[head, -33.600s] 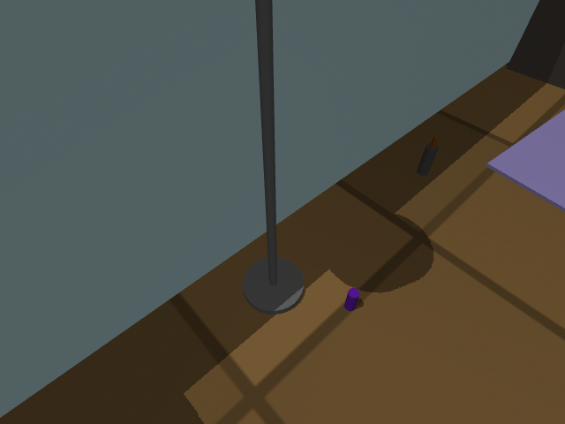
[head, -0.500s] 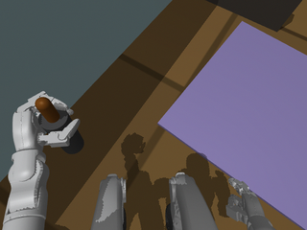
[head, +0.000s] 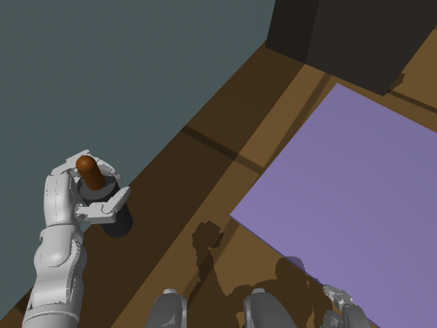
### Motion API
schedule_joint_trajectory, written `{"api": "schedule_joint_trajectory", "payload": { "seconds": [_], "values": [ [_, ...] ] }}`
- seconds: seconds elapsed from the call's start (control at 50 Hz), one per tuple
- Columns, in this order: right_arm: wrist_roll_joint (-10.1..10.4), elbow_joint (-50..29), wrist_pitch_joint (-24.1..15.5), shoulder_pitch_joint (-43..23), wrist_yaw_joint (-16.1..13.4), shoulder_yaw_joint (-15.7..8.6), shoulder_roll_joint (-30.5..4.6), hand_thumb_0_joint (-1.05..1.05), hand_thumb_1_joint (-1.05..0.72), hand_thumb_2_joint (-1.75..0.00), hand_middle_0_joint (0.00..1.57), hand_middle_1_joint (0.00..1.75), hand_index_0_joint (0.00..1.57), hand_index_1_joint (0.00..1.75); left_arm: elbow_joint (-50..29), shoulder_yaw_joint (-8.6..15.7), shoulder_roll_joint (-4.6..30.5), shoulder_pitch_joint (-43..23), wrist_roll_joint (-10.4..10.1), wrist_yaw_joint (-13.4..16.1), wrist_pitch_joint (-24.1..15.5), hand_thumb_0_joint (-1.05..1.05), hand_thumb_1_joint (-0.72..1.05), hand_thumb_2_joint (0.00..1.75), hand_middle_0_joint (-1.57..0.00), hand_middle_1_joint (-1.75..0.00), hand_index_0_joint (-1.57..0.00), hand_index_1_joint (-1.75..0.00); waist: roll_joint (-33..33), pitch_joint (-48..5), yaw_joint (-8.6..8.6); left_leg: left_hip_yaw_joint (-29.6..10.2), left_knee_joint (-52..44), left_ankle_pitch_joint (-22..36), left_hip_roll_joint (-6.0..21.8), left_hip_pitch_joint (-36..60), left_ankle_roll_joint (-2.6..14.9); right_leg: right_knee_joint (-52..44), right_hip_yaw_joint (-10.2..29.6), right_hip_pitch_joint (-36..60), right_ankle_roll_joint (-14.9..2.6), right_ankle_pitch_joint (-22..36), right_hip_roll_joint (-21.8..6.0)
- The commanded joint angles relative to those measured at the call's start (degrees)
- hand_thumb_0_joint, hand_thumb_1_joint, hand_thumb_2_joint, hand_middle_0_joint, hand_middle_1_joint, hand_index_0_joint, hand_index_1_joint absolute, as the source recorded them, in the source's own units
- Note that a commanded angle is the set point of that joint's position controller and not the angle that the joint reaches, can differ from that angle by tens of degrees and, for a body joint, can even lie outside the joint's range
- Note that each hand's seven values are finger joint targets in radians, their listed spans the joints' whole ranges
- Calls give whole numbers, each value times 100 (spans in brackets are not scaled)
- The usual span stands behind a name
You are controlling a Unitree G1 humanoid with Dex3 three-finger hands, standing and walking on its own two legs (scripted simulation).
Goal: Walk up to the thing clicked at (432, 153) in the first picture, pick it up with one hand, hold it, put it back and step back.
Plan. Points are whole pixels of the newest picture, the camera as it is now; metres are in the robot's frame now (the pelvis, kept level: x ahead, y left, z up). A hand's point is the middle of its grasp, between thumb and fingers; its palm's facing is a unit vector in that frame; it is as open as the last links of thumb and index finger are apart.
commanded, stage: hold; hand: left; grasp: from above
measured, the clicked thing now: (104, 198) +0.36 +0.20 +0.01
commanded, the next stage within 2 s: crouch in 0.48 s
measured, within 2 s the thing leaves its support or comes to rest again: neither
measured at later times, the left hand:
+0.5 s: hand (107, 163) +0.37 +0.17 +0.09, palm faces +0.17 -0.98 -0.05, open 6.6 cm
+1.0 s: hand (115, 184) +0.38 +0.18 +0.01, palm faces +0.25 -0.97 -0.06, open 6.6 cm
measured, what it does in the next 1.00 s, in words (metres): stands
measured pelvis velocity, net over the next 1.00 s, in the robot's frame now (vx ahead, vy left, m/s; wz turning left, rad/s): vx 0.01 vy -0.02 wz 0.01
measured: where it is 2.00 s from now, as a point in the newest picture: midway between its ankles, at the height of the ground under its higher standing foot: outside the picture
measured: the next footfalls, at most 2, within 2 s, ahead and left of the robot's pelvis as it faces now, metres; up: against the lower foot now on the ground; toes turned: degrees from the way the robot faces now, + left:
none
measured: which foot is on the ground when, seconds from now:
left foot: down 0.00-1.00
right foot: down 0.00-1.00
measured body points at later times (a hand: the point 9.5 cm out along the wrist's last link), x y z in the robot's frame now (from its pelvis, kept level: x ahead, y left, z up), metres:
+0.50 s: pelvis +0.02 -0.01 +0.05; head +0.09 +0.00 +0.49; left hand +0.36 +0.22 +0.10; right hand +0.15 -0.26 -0.06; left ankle +0.04 +0.11 -0.62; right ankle +0.03 -0.14 -0.62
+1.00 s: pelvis +0.01 -0.02 +0.01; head +0.12 +0.00 +0.45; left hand +0.36 +0.23 +0.02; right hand +0.14 -0.27 -0.10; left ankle +0.04 +0.11 -0.62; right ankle +0.03 -0.14 -0.62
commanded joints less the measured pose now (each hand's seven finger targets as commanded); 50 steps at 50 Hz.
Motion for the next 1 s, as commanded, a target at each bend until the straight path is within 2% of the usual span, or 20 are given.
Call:
{"api": "schedule_joint_trajectory", "payload": {
  "seconds": [0.0,0.1,0.16,0.18,0.2,0.3,0.34,0.46,0.48,0.52,0.54,0.6,0.62,0.66,0.68,0.78,0.8,0.9,0.94,0.98],
  "values": [
    [-15,-668,-238,44,-43,-339,-878,0,-88,-89,20,30,20,30,-1123,157,618,-1254,-30,46,-370,0,40,123,-127,-139,-129,-138,239,-1666,11,-165,-1609,951,1,1951,37,-1305,-122,1029,-228,1160,94],
    [-48,-664,-247,104,-33,-320,-804,0,-89,-89,20,30,20,30,-1209,255,626,-1467,-58,119,-418,0,33,123,-126,-139,-128,-138,215,-1591,28,-94,-1823,1085,-27,2099,39,-1578,-123,1434,-221,1264,117],
    [-58,-667,-246,98,-55,-333,-805,0,-89,-89,20,30,20,30,-1365,123,540,-1559,-49,141,-441,0,35,125,-126,-140,-128,-139,188,-1587,11,-29,-1896,1269,-47,2261,45,-1727,-82,1613,-207,1450,94],
    [-62,-604,-245,139,-56,-306,-791,0,-89,-89,20,30,20,30,-807,237,533,-1178,-41,140,-382,0,34,125,-126,-140,-127,-140,26,-1507,6,-13,-1920,1345,-38,2293,58,-1792,-72,1701,-201,1526,101],
    [-71,-616,-248,147,-63,-345,-825,0,-88,-89,20,30,20,30,-1326,220,647,-1546,-40,136,-444,0,34,125,-125,-139,-127,-139,205,-1632,34,-7,-1958,1444,-36,2410,40,-1785,-63,1741,-219,1616,101],
    [-93,-586,-207,136,-55,-317,-775,0,-88,-89,20,30,20,30,-872,198,516,-1280,-23,142,-408,0,31,126,-125,-140,-127,-140,48,-1429,37,41,-2119,1578,-61,2471,57,-2025,-48,2038,-180,1803,88],
    [-105,-583,-191,153,-64,-316,-755,0,-89,-89,20,30,20,30,-1297,273,632,-1628,-57,153,-475,0,31,124,-124,-138,-125,-138,209,-1667,51,85,-2141,1734,-80,2626,54,-2079,-5,2276,-166,1980,72],
    [-119,-564,-152,146,-43,-315,-780,0,-89,-89,20,30,20,30,-985,94,461,-1450,-32,124,-480,0,30,127,-126,-141,-127,-141,126,-1497,3,80,-2301,1927,-66,2820,50,-2217,-12,2379,-179,2145,86],
    [-105,-548,-162,122,-41,-336,-799,0,-89,-89,20,30,20,30,-1092,247,615,-1539,-51,129,-498,0,33,128,-126,-141,-127,-141,151,-1510,65,94,-2330,1963,-67,2863,49,-2238,-4,2457,-173,2198,75],
    [-104,-538,-145,160,-33,-330,-804,0,-89,-89,20,30,20,30,-858,156,460,-1435,-75,101,-490,0,32,128,-125,-141,-127,-141,69,-1497,24,86,-2347,2134,-54,2966,54,-2257,-12,2467,-177,2310,85],
    [-105,-545,-141,109,-33,-336,-801,0,-89,-89,20,30,20,30,-1257,248,645,-1707,-59,117,-542,0,32,128,-127,-142,-128,-142,206,-1478,86,102,-2383,2081,-75,2961,44,-2275,0,2519,-172,2302,66],
    [-134,-539,-129,116,-5,-331,-781,0,-84,-89,20,30,20,30,-768,59,335,-1474,-32,144,-496,0,32,124,-134,-141,-135,-141,57,-1379,-1,102,-2467,1919,-67,2965,42,-2355,-15,2531,-172,2148,94],
    [-125,-524,-137,100,-20,-357,-808,0,-84,-89,20,30,20,30,-758,280,509,-1497,-29,186,-499,0,35,125,-134,-141,-135,-141,16,-1304,59,127,-2463,1880,-80,2886,50,-2402,4,2552,-151,2159,83],
    [-125,-514,-129,58,-4,-355,-806,0,-84,-89,20,30,20,30,-251,205,291,-1186,-48,176,-482,0,38,126,-135,-142,-136,-142,-216,-1010,3,159,-2422,1861,-93,2692,76,-2427,27,2484,-123,2203,65],
    [-135,-494,-129,110,12,-378,-801,0,-84,-89,20,30,20,30,-689,307,452,-1421,-45,205,-579,0,37,127,-136,-144,-137,-144,-139,-1193,58,157,-2395,1937,-82,2663,74,-2384,38,2552,-127,2286,47],
    [-203,-452,-167,24,117,-432,-811,0,-84,-89,20,30,20,30,133,363,202,-1409,-22,264,-934,0,36,131,-139,-148,-141,-148,-258,-872,-15,158,-2135,1617,-97,2163,92,-2134,56,2000,-138,1970,13],
    [-228,-430,-168,73,144,-471,-841,0,-84,-89,20,30,20,30,-79,500,428,-1759,50,302,-1076,0,37,130,-138,-147,-139,-146,-116,-1159,4,153,-2063,1701,-89,2212,90,-2031,77,1962,-157,2011,7],
    [-362,-244,-219,7,244,-474,-876,0,-84,-89,20,30,20,30,837,543,521,-2323,228,291,-1761,0,37,129,-134,-143,-135,-143,129,-1527,-140,33,-1309,1442,-86,1625,60,-1156,15,815,-239,1593,44],
    [-398,-206,-249,3,284,-490,-947,0,-85,-89,20,30,20,30,1208,736,702,-2529,214,256,-2044,0,35,130,-134,-143,-134,-144,29,-1865,-164,30,-729,1371,-114,1076,109,-746,75,423,-208,1559,36],
    [-437,-212,-276,-40,363,-466,-962,0,-85,-89,20,30,20,30,1516,710,551,-2590,102,171,-2347,0,36,133,-135,-146,-135,-146,50,-2131,-149,-20,-299,1109,-110,555,82,-262,80,-113,-233,1229,66]
  ]
}}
